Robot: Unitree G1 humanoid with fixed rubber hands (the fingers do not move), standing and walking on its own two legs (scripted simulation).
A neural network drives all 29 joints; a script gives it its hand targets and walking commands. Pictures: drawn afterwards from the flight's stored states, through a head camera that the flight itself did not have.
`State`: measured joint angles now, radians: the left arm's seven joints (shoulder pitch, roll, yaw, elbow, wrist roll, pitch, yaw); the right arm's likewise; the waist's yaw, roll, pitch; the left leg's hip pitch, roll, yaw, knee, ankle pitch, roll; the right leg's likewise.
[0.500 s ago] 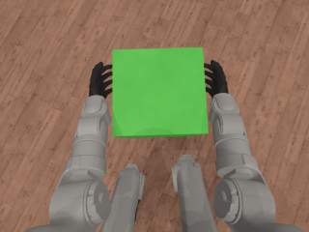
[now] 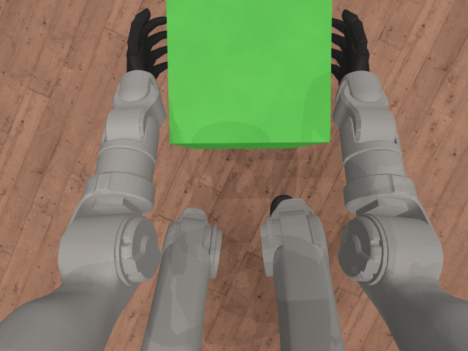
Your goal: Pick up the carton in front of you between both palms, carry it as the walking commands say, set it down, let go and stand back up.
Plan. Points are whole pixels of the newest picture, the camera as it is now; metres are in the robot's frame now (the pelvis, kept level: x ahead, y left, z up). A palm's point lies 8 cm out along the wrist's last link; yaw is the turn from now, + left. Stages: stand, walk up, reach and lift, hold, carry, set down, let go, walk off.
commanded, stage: set down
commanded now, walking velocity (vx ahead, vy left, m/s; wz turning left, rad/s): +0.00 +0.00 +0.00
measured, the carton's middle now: (245, 88) +0.50 -0.06 -0.22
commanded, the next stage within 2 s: none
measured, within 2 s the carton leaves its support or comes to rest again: rests again in 1.32 s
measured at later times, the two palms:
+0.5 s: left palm (158, 80) +0.53 +0.08 -0.20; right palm (338, 80) +0.49 -0.22 -0.20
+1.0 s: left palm (159, 87) +0.52 +0.09 -0.22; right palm (336, 79) +0.50 -0.22 -0.22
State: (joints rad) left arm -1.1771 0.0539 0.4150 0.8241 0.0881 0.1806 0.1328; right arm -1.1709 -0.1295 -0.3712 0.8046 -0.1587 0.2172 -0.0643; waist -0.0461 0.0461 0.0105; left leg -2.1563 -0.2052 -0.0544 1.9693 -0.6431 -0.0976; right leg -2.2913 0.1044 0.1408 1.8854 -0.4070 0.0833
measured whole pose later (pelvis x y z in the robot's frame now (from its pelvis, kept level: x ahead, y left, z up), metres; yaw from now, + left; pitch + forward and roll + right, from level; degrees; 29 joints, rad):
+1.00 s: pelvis +0.00 +0.00 -0.06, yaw +1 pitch +40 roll +0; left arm -1.34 0.12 0.31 1.02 0.10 0.14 0.10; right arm -1.33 -0.27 -0.39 1.07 -0.10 0.14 0.00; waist -0.07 0.04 0.24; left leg -2.23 -0.19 -0.05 2.19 -0.66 -0.07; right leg -2.33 0.01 0.07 2.10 -0.46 0.05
